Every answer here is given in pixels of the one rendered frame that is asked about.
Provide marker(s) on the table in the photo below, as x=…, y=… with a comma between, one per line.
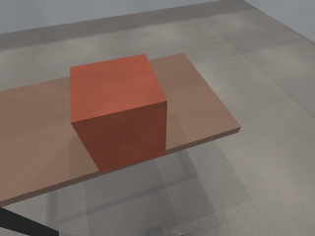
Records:
x=41, y=152

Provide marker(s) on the carton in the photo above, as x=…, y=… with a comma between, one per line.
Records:
x=119, y=111

